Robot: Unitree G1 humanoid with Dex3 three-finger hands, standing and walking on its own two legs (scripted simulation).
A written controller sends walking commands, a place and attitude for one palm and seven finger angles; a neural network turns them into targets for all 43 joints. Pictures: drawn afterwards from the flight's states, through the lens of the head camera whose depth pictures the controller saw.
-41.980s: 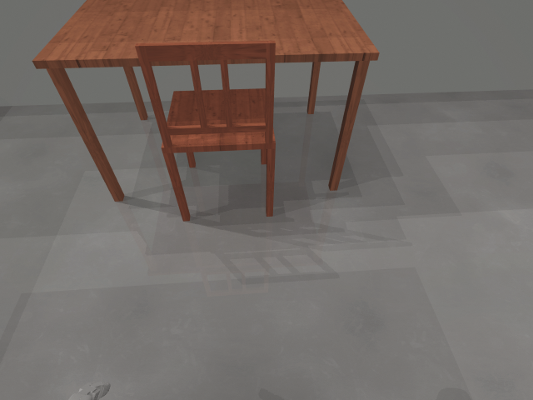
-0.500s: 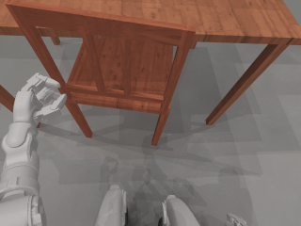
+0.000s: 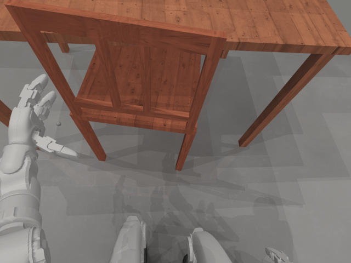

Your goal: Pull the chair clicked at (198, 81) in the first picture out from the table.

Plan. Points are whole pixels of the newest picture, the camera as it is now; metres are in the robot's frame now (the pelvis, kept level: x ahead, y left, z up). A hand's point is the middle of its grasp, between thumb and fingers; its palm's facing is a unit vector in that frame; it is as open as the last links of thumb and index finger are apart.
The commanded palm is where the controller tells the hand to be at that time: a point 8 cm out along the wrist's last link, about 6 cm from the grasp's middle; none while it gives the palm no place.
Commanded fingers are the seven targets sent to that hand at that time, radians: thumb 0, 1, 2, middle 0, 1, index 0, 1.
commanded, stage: open the thumb and straighten the fingers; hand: left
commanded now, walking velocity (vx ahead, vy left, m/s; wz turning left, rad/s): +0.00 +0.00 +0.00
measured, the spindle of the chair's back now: (110, 77) +0.56 +0.17 +0.01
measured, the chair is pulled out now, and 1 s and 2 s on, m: -0.05 -0.05 -0.05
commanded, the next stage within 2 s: draw the fingers out of the gap in 0.04 s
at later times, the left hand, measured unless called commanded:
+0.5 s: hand (51, 148) +0.35 +0.26 +0.02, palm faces +0.07 -1.00 -0.06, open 17.5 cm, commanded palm +0.33 +0.30 +0.02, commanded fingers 0.00 -0.55 0.20 0.00 0.00 0.00 0.00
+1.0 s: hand (44, 187) +0.27 +0.26 +0.02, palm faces +0.06 -1.00 -0.07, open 17.5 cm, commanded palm +0.25 +0.30 +0.02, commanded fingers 0.00 -0.55 0.20 0.00 0.00 0.00 0.00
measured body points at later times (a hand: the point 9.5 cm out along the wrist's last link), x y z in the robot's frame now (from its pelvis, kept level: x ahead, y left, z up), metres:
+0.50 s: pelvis +0.00 +0.00 +0.01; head +0.12 +0.04 +0.44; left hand +0.35 +0.32 +0.02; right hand +0.11 -0.26 -0.10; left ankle +0.06 +0.10 -0.62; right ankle -0.01 -0.13 -0.62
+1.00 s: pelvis +0.00 +0.00 +0.00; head +0.09 +0.03 +0.44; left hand +0.26 +0.31 +0.02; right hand +0.18 -0.24 -0.09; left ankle +0.06 +0.10 -0.62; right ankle -0.01 -0.13 -0.62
